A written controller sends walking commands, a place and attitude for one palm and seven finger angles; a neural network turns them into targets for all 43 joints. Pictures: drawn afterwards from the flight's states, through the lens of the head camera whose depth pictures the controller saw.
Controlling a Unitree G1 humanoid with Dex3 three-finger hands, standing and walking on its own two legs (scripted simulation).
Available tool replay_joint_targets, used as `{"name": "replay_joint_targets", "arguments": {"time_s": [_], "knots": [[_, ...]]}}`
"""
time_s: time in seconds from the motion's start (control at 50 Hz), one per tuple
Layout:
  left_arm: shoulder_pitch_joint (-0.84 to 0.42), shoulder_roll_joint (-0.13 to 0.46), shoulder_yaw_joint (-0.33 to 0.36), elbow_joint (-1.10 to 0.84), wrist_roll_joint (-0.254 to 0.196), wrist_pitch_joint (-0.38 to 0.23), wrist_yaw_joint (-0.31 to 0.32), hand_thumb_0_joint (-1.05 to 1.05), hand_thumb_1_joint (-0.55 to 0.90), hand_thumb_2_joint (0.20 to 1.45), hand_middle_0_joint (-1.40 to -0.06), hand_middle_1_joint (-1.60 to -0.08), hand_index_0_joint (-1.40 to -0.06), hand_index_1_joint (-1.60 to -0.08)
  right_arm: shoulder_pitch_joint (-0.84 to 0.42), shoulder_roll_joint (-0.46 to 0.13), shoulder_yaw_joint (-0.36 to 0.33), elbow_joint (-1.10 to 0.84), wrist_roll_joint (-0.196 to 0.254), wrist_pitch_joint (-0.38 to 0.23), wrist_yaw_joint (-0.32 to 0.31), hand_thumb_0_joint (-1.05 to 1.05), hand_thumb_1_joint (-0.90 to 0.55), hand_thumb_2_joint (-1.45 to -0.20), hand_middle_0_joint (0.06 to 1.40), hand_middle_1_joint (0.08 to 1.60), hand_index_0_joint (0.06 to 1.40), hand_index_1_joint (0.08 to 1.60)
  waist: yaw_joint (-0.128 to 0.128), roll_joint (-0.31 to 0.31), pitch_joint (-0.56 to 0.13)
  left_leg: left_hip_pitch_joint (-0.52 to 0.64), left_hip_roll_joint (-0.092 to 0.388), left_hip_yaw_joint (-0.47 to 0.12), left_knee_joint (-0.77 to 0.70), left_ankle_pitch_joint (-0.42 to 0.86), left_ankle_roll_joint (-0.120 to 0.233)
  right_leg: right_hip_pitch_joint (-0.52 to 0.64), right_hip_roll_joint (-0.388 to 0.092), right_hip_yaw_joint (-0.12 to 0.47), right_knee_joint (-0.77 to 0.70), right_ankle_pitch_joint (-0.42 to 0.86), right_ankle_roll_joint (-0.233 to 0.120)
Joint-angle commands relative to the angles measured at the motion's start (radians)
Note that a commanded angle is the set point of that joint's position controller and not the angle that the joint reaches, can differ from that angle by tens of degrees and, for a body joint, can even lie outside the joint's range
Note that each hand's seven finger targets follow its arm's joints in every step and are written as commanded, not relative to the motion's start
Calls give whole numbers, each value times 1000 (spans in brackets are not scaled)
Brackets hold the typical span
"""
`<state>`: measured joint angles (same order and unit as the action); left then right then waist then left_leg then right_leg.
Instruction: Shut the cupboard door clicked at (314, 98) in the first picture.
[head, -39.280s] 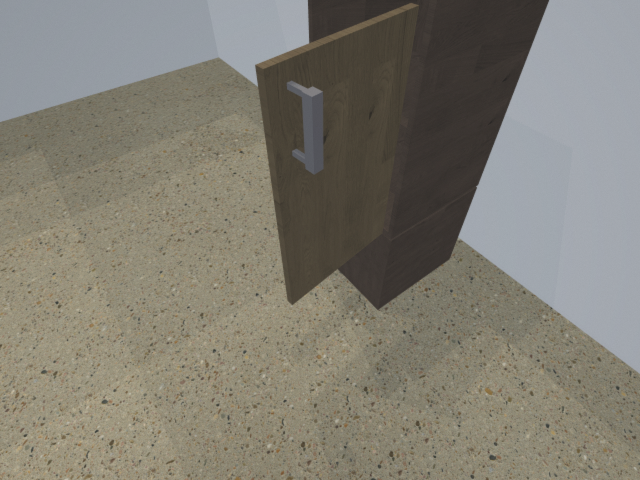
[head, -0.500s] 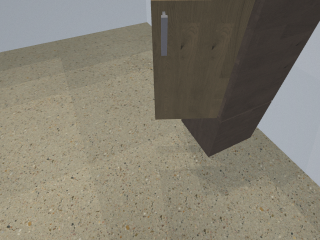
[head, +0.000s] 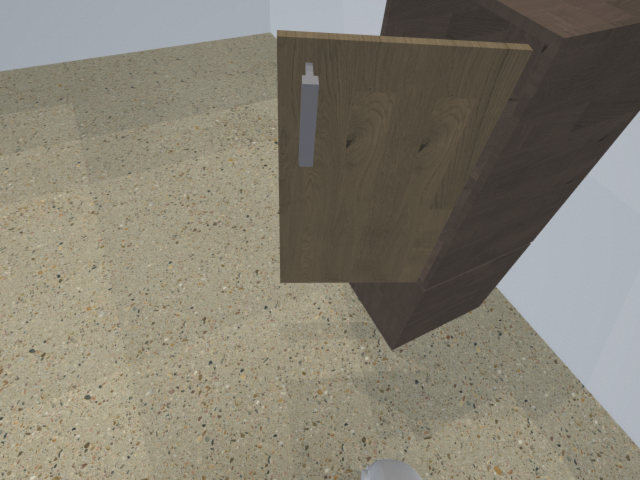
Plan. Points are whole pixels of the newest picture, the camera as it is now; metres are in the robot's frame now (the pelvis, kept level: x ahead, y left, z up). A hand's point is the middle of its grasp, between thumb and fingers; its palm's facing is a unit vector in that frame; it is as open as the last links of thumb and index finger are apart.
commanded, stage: take the last steps up to it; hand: left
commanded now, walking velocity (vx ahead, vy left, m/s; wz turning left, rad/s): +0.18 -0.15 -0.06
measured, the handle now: (307, 116) +0.56 +0.06 +0.14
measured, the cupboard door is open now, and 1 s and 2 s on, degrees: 66 66 66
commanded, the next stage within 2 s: come to a stop and stand still in 0.06 s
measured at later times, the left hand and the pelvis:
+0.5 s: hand (257, 426) +0.22 +0.10 -0.16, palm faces +0.03 -0.97 -0.25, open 7.2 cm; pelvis +0.13 -0.09 +0.00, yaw +0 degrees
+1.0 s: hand out of the picture +0.12 +0.19 -0.18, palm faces +0.06 -0.97 -0.23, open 7.4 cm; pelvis +0.11 -0.01 +0.00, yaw +0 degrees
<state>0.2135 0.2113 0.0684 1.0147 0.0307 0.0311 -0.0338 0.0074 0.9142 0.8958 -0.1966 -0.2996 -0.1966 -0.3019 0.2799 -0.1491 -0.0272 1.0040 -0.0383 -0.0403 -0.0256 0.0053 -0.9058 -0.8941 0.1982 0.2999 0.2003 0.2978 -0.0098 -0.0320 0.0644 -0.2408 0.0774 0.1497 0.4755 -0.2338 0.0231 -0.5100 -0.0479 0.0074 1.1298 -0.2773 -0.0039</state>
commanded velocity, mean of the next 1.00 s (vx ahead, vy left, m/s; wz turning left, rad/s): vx -0.09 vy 0.07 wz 0.00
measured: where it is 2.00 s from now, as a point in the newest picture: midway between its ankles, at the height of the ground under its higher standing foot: outside the picture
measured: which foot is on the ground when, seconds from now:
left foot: down 0.00-0.22, up 0.24-0.70, down 0.72-1.00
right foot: up 0.00-0.20, down 0.22-0.72, up 0.74-1.00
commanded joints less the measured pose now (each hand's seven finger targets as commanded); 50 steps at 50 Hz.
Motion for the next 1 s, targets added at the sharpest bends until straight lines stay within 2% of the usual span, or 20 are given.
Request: {"name": "replay_joint_targets", "arguments": {"time_s": [0.0, 0.1, 0.16, 0.18, 0.2, 0.22, 0.24, 0.28, 0.36, 0.42, 0.58, 0.64, 0.66, 0.7, 0.72, 0.74, 0.78, 0.9, 0.94, 0.98], "knots": [[6, 20, 2, -55, -1, -7, -7, 0, 900, 900, -200, -300, -200, -300, 78, -199, -56, -33, 4, -12, -9, 0, -900, -900, 200, 300, 200, 300, -16, 157, 0, 33, 232, -140, -287, 75, 94, -28, -47, -29, -199, 74, 30], [-64, 33, -2, -82, -2, -22, -5, 0, 900, 900, -200, -300, -200, -300, 83, -208, -72, -20, 3, 6, 3, 0, -900, -900, 200, 300, 200, 300, -32, 177, 16, 26, 240, -101, -218, 116, 90, 77, -22, -87, -452, 92, 33], [66, 56, 3, -40, -2, -47, 3, 0, 900, 900, -200, -300, -200, -300, 60, -206, -69, -15, 8, 17, 7, 0, -900, -900, 200, 300, 200, 300, 27, 141, -75, 29, 173, -39, -15, 176, 29, 316, 28, -117, -640, 166, 20], [166, 110, 11, -6, -1, -67, 16, 0, 900, 900, -200, -300, -200, -300, 66, -165, -58, -11, 18, 17, 13, 0, -900, -900, 200, 300, 200, 300, 70, 41, -143, -47, 98, 7, 149, 108, -18, 480, -45, -19, -695, 327, 4], [220, 201, 25, 19, 4, -83, 39, 0, 900, 900, -200, -300, -200, -300, 98, -61, -32, -24, 26, 18, 19, 0, -900, -900, 200, 300, 200, 300, 73, -245, -187, -226, -42, 28, 355, -295, -62, 612, -274, 237, -740, 705, -71], [193, 211, 9, 14, -12, -84, 47, 0, 900, 900, -200, -300, -200, -300, 123, -74, -24, -22, 39, 37, 4, 0, -900, -900, 200, 300, 200, 300, 42, -174, -239, -119, -16, -102, 435, -449, -58, 510, -366, 245, -760, 890, -134], [110, 185, -4, 0, -8, -80, 54, 0, 900, 900, -200, -300, -200, -300, 120, -50, -20, -11, 42, 43, 2, 0, -900, -900, 200, 300, 200, 300, 12, -100, -174, -105, -7, -132, 450, -403, -52, 440, -340, 182, -750, 955, -150], [73, 170, 4, -9, -7, -72, 73, 0, 900, 900, -200, -300, -200, -300, 109, -118, -30, 10, 47, 57, -6, 0, -900, -900, 200, 300, 200, 300, 24, -246, -231, -188, -22, -152, 565, -366, -67, 558, -323, 184, -670, 1237, -166], [60, 166, 18, -18, -11, -46, 89, 0, 900, 900, -200, -300, -200, -300, -31, -136, -43, -19, 34, 92, 3, 0, -900, -900, 200, 300, 200, 300, 49, -73, -157, -261, -66, -184, 684, -285, -87, 484, -340, 141, -710, 1120, -177], [33, 163, 25, -34, -11, -42, 98, 0, 900, 900, -200, -300, -200, -300, -69, -132, -53, -43, 24, 120, 16, 0, -900, -900, 200, 300, 200, 300, 37, -41, -157, -278, -76, -205, 715, -204, -98, 436, -336, 104, -738, 969, -179], [-31, 182, 27, -93, 13, -31, 82, 0, 900, 900, -200, -300, -200, -300, -117, -138, -49, -103, 30, 96, 28, 0, -900, -900, 200, 300, 200, 300, 21, -211, -140, -146, -65, -165, 375, -219, -81, 348, -289, 74, -744, 632, -178], [-27, 197, 27, -85, 5, -21, 73, 0, 900, 900, -200, -300, -200, -300, -42, -143, -42, -83, 30, 76, 25, 0, -900, -900, 200, 300, 200, 300, -13, -181, -154, 34, -90, -105, 58, -17, -73, 297, -231, 54, -673, 458, -108], [-17, 176, 19, -84, -3, -14, 71, 0, 900, 900, -200, -300, -200, -300, -17, -169, -41, -72, 29, 66, 26, 0, -900, -900, 200, 300, 200, 300, -18, -111, -164, 137, -61, -122, -63, 96, -68, 243, -185, 31, -609, 341, -62], [29, 76, -5, -104, -13, 7, 72, 0, 900, 900, -200, -300, -200, -300, -49, -309, -65, -105, 16, 59, 17, 0, -900, -900, 200, 300, 200, 300, -5, 344, -138, 80, 266, -441, -156, 498, 77, 125, 0, -64, -350, -319, 45], [7, 84, -5, -104, -14, 15, 76, 0, 900, 900, -200, -300, -200, -300, -88, -293, -52, -118, 5, 67, 8, 0, -900, -900, 200, 300, 200, 300, -4, 280, -103, -28, 271, -397, -157, 483, 145, 165, 4, 9, -255, -332, 29], [2, 79, -4, -108, -15, 16, 69, 0, 900, 900, -200, -300, -200, -300, -122, -265, -41, -134, 4, 62, -6, 0, -900, -900, 200, 300, 200, 300, 19, 186, -44, -75, 238, -332, -165, 487, 151, 170, -3, 5, -221, -280, 25], [18, 96, -1, -63, -11, 26, 68, 0, 900, 900, -200, -300, -200, -300, -133, -232, -29, -114, 9, 55, -15, 0, -900, -900, 200, 300, 200, 300, 27, 295, -66, 11, 168, -302, -132, 574, 123, 126, 21, 50, -149, -211, 31], [36, 69, -25, -34, -19, 5, 59, 0, 900, 900, -200, -300, -200, -300, -74, -196, -19, -63, 21, 48, -16, 0, -900, -900, 200, 300, 200, 300, 18, 145, -88, 110, 157, -313, -149, 415, 143, 235, 30, -4, -449, -167, 26], [82, 54, -28, -4, -21, -3, 62, 0, 900, 900, -200, -300, -200, -300, -60, -183, -16, -38, 29, 46, -16, 0, -900, -900, 200, 300, 200, 300, 33, 119, -86, 60, 131, -309, -135, 317, 112, 356, 33, 1, -637, -19, 19], [113, 70, -32, 26, -14, -21, 71, 0, 900, 900, -200, -300, -200, -300, -55, -133, -11, -26, 42, 43, -10, 0, -900, -900, 200, 300, 200, 300, 25, 5, -60, 3, 33, -261, -92, 122, 33, 398, -37, 137, -811, 116, -19]]}}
